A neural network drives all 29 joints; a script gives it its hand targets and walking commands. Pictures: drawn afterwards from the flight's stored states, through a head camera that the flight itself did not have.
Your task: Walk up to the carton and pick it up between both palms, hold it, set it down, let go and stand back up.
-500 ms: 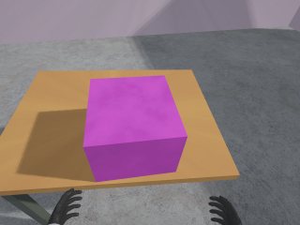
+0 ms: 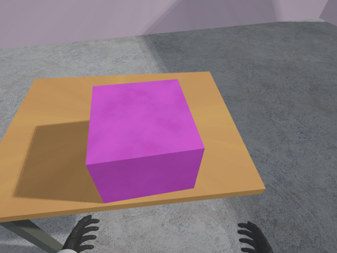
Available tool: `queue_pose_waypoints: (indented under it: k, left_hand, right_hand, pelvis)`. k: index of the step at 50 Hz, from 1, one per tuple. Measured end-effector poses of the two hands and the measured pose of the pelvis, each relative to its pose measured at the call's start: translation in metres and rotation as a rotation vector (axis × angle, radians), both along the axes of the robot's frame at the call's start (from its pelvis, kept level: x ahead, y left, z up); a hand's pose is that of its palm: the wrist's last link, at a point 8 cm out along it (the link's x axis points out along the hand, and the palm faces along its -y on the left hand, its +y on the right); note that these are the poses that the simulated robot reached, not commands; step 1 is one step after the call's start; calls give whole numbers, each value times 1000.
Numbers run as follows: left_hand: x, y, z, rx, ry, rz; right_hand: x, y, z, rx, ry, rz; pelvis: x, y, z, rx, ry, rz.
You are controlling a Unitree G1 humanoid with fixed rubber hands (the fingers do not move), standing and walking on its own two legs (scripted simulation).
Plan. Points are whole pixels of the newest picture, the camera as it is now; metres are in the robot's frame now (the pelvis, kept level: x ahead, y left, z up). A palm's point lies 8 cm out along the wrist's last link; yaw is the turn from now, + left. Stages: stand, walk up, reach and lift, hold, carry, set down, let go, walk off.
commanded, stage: let go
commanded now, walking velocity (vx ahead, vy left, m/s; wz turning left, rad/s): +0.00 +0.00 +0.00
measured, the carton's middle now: (143, 137) +0.47 +0.09 -0.02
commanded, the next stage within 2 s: stand in 0.32 s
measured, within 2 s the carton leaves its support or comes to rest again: neither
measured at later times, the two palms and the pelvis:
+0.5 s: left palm out of the picture +0.13 +0.25 -0.09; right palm out of the picture +0.12 -0.25 -0.09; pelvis +0.00 +0.00 +0.00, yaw +0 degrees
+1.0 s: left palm out of the picture +0.02 +0.28 -0.12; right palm out of the picture +0.00 -0.24 -0.11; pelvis -0.05 +0.02 -0.01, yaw +0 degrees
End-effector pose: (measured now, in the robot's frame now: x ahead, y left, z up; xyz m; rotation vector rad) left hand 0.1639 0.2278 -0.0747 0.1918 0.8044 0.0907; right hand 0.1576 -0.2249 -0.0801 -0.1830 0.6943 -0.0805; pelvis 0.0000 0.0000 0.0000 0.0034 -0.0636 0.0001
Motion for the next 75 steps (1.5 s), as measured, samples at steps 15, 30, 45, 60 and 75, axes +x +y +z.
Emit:
queue_pose_waypoints:
  k: [15, 30, 45, 60, 75]
  left_hand:
    - [-1, -9, -4, -30, 0, 12]
    - [-66, 38, -23, 61, 89, 48]
    - [-123, 47, -39, 55, 190, 15]
    - [-180, 62, -54, 59, 297, 28]
    - [-206, 62, -56, 64, 361, 67]
  right_hand:
    - [-3, -11, 9, -24, -22, 0]
    - [-67, -33, -18, -100, 223, -92]
    - [-144, -18, -30, -93, 363, -103]
    - [-182, -9, -35, -101, 415, -116]
    - [-187, -9, -42, -90, 436, -121]
  pelvis:
    - [-2, -4, -1, 3, -6, -9]
    - [-8, 5, -5, -13, 18, -2]
    - [-41, 19, -5, -19, 10, -3]
    - [-64, 31, -9, -17, 25, -1]
    - [-66, 30, -10, -15, 37, 1]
